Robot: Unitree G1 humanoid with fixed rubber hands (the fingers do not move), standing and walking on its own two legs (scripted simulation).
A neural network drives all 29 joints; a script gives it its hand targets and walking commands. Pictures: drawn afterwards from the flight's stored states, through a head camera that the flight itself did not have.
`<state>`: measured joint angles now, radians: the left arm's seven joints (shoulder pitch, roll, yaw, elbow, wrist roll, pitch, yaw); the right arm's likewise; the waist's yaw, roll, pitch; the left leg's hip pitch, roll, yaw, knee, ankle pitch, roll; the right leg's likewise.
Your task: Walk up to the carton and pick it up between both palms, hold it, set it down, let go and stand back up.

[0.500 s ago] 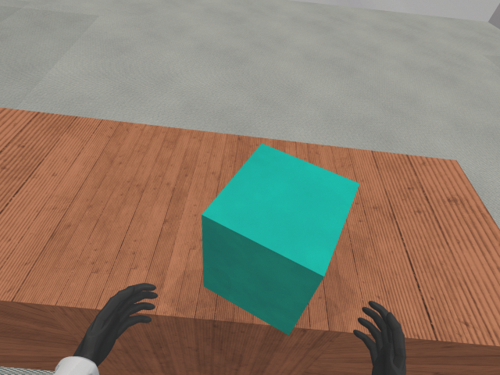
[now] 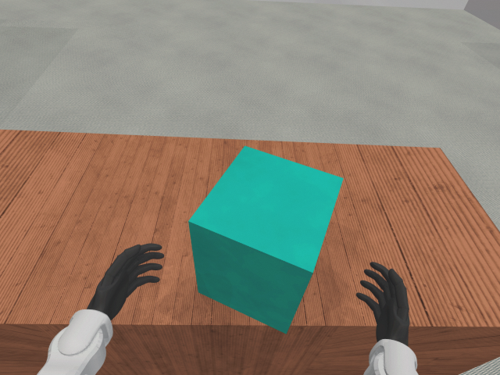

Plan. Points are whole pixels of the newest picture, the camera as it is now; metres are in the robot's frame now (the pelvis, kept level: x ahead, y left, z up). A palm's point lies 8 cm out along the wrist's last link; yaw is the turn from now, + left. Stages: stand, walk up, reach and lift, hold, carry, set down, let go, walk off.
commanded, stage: reach and lift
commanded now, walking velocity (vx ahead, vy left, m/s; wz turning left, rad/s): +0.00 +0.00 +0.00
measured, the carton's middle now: (265, 239) +0.38 -0.03 -0.03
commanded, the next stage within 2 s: none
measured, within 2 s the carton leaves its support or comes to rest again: neither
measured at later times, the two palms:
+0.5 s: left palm (132, 239) +0.30 +0.19 +0.08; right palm (405, 284) +0.24 -0.22 +0.08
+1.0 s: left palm (156, 183) +0.38 +0.16 +0.12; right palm (416, 241) +0.29 -0.23 +0.12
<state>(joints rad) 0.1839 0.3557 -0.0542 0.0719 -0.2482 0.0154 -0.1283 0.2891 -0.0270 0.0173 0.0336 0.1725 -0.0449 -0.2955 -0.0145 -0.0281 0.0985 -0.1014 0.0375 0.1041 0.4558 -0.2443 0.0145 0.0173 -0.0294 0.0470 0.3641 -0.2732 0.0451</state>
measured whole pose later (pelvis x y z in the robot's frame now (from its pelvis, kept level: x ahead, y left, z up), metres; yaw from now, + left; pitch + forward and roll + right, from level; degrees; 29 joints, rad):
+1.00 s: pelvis -0.02 -0.01 +0.00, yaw -1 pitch +0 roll +0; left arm -0.50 0.37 0.05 0.31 -0.22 0.44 -0.12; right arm -0.28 -0.13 -0.05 0.08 0.28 0.36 -0.30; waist -0.12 -0.04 0.03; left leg -0.22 0.04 0.11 0.38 -0.16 0.01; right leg -0.13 -0.02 0.06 0.34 -0.21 0.05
